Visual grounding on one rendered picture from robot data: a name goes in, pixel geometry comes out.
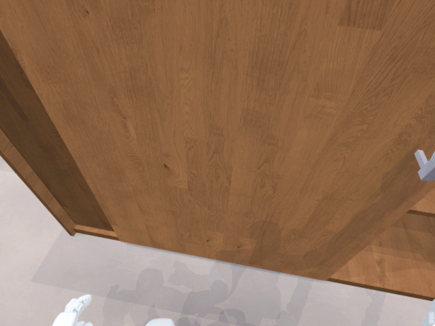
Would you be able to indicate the wardrobe door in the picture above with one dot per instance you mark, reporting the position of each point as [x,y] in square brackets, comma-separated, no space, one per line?
[26,123]
[276,134]

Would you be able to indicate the robot left hand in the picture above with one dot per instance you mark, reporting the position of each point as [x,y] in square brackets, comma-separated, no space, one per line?
[72,311]

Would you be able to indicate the handle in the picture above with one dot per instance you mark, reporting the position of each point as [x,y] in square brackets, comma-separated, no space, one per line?
[427,171]

